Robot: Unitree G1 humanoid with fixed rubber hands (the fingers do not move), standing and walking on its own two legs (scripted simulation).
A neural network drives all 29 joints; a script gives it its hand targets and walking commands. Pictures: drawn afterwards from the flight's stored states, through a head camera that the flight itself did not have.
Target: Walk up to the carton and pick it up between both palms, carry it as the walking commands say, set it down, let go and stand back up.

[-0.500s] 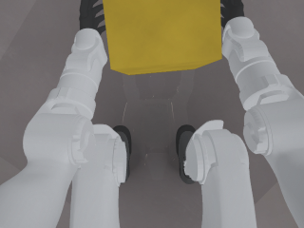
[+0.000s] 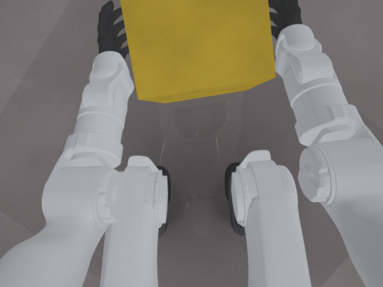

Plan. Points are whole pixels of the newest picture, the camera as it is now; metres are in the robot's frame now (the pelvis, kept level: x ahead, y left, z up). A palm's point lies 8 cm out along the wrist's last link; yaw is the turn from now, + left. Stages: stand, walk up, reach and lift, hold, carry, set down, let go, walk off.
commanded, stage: reach and lift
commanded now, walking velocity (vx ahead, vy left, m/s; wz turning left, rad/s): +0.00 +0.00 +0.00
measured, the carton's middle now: (197, 43) +0.53 -0.02 -0.21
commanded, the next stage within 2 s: none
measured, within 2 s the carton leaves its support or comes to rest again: neither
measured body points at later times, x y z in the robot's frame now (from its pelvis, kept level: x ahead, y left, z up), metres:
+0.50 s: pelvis +0.01 +0.00 +0.03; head +0.33 -0.04 +0.35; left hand +0.52 +0.13 -0.10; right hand +0.54 -0.17 -0.10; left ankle +0.12 +0.13 -0.35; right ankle +0.11 -0.12 -0.35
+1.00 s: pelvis +0.02 +0.00 +0.09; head +0.30 -0.03 +0.44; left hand +0.51 +0.13 -0.01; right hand +0.52 -0.17 -0.01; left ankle +0.12 +0.13 -0.35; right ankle +0.11 -0.12 -0.35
